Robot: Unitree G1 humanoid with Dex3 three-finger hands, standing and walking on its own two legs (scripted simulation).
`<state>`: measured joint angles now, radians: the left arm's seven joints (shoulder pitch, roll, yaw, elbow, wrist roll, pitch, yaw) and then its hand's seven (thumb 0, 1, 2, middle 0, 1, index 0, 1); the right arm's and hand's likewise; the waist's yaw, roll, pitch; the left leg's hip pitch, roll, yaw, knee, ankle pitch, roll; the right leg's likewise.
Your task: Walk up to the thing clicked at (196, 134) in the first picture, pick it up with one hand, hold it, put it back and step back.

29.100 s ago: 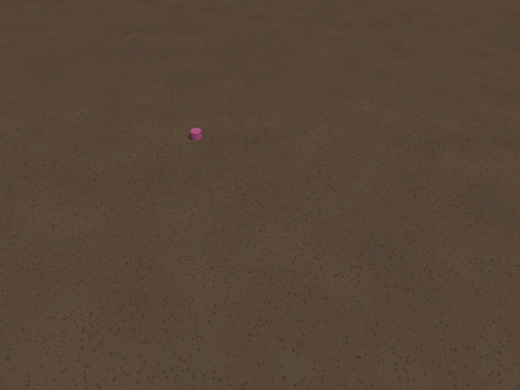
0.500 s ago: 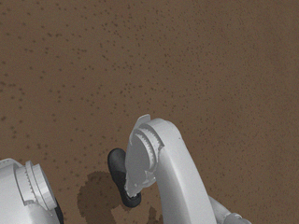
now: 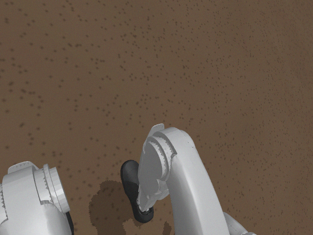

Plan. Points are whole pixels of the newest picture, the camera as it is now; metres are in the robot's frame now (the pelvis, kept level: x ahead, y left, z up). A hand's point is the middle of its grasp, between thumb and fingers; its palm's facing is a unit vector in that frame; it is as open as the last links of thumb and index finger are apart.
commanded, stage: settle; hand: left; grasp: from above
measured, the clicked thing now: out of the picture +0.44 +0.38 -0.26
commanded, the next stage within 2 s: lift in 0.56 s
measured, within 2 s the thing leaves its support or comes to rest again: neither
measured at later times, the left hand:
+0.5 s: hand out of the picture +0.42 +0.36 -0.15, palm faces -0.45 -0.13 -0.89, open 8.5 cm
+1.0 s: hand out of the picture +0.40 +0.37 -0.07, palm faces -0.46 -0.13 -0.88, open 8.5 cm
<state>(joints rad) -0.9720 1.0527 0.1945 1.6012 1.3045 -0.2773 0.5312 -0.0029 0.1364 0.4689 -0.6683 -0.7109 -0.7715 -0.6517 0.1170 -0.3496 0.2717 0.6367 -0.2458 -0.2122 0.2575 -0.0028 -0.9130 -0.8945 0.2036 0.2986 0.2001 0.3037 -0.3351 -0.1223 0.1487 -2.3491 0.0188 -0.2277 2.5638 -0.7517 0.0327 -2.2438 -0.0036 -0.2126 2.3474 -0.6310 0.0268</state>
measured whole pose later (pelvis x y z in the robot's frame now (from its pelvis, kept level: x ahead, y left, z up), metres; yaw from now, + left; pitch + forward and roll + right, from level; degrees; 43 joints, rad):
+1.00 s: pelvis -0.01 +0.00 +0.06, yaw +8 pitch +36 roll -9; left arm -0.84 0.75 0.08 1.16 1.16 -0.20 0.16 -0.01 0.14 0.45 -0.70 -0.64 -0.80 -0.61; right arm 0.21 -0.30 0.02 0.68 -0.08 0.00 0.15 0.00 -0.92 -0.90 0.20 0.30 0.20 0.30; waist -0.19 0.05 -0.09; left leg -2.24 0.00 -0.08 2.29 -0.69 0.05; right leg -2.18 -0.04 -0.09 2.18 -0.63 0.02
